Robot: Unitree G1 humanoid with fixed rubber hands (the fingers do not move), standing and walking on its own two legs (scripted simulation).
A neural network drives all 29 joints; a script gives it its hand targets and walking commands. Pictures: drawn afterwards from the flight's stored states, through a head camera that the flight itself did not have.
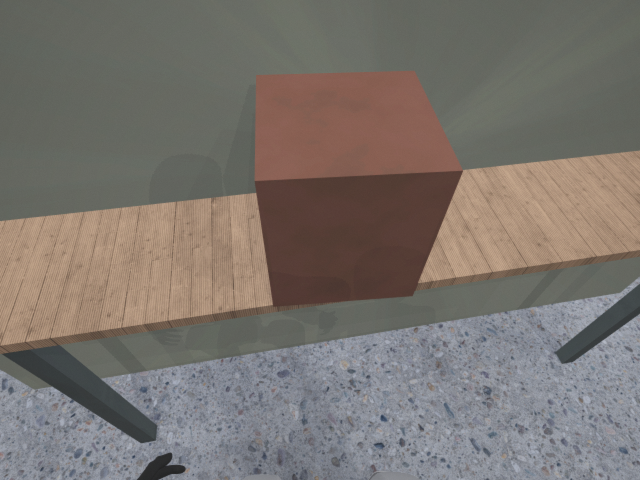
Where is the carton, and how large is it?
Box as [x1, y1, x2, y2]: [255, 71, 462, 306]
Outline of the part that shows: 414,71 256,75 255,186 273,306 412,295 462,171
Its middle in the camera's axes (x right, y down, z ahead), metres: +0.03 -0.06 +0.55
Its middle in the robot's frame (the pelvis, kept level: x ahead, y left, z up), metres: +0.46 +0.01 +0.08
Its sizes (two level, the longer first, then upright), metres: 0.210 0.200 0.250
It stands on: a table, 0.72 m high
